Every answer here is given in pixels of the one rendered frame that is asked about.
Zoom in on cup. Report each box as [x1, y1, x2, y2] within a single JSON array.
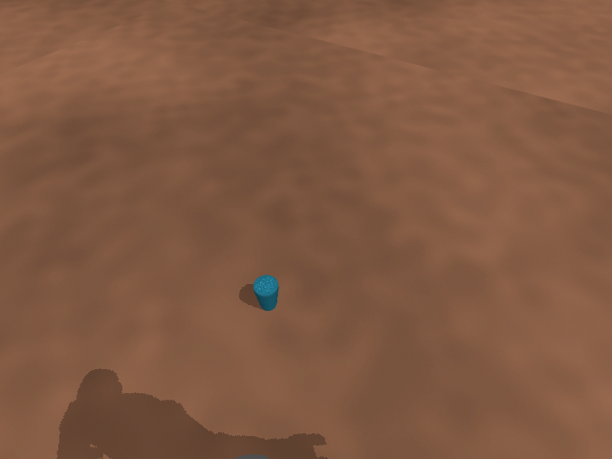
[[253, 275, 279, 311]]

